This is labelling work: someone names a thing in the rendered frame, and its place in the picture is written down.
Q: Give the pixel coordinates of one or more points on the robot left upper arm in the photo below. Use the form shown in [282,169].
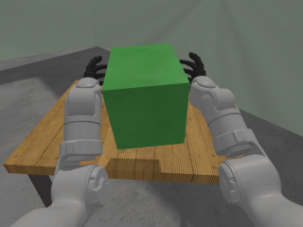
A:
[77,192]

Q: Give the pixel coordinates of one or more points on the right robot hand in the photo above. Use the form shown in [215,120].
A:
[197,66]

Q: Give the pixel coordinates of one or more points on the table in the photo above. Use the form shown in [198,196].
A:
[194,161]

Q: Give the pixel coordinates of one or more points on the robot right upper arm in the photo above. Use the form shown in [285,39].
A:
[251,182]

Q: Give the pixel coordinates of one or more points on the left robot hand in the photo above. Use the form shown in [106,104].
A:
[92,68]

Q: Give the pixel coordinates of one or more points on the left robot forearm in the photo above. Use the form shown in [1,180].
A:
[82,120]

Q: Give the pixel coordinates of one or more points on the right robot forearm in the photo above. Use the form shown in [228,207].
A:
[231,137]

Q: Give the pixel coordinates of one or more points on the carton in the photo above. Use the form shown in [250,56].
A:
[145,91]

